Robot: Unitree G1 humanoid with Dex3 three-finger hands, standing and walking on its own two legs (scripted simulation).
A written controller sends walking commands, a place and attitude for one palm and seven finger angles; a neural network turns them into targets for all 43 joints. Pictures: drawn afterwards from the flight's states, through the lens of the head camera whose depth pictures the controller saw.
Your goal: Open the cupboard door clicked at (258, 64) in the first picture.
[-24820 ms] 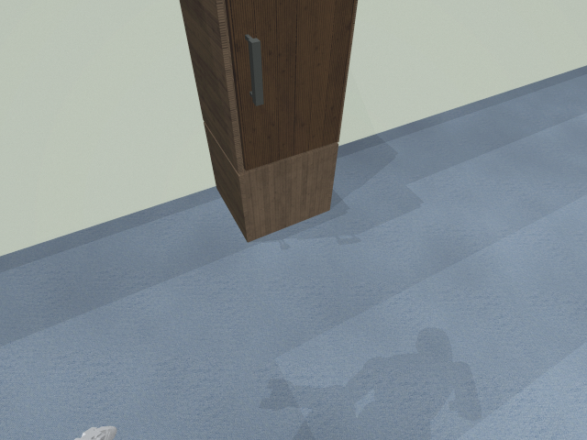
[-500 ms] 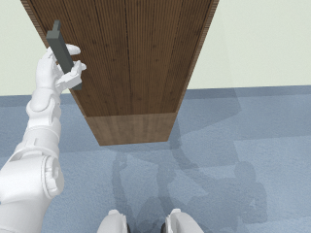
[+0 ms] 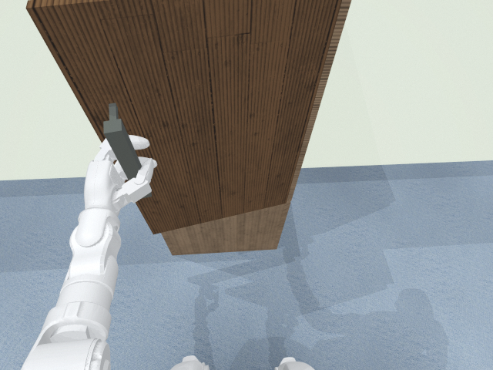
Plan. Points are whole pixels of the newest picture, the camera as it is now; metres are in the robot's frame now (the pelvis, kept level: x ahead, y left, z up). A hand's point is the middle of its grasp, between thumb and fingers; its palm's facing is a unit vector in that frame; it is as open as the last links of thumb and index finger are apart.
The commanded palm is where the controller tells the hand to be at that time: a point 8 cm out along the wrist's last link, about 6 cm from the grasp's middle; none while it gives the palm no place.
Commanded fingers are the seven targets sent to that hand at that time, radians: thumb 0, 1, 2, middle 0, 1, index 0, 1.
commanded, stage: pull the door open along its arc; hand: left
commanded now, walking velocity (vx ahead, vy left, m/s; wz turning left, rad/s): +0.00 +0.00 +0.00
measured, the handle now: (130, 154) +0.46 +0.19 +0.07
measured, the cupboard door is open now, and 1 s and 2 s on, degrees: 12 43 43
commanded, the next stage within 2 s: open thumb and fingers to let go in 0.50 s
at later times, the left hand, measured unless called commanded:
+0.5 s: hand (210, 261) +0.27 +0.05 +0.07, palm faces +0.37 -0.93 -0.01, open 6.3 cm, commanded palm +0.21 +0.10 +0.07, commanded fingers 0.00 0.90 0.90 -0.40 -1.35 -0.40 -1.35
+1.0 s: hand (218, 263) +0.26 +0.04 +0.07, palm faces +0.42 -0.91 +0.00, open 10.2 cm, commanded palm +0.22 +0.08 +0.07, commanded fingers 0.00 -0.50 0.30 -0.30 -1.20 -0.30 -1.20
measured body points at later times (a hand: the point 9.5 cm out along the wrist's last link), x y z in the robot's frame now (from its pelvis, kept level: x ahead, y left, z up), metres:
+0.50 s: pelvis +0.02 -0.05 +0.01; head +0.03 -0.06 +0.46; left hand +0.24 +0.09 +0.07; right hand +0.22 -0.23 -0.07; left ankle +0.01 +0.11 -0.69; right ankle -0.02 -0.11 -0.69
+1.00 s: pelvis -0.01 -0.07 +0.00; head +0.02 -0.11 +0.45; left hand +0.24 +0.08 +0.07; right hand +0.17 -0.29 -0.11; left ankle +0.01 +0.12 -0.69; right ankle -0.02 -0.11 -0.69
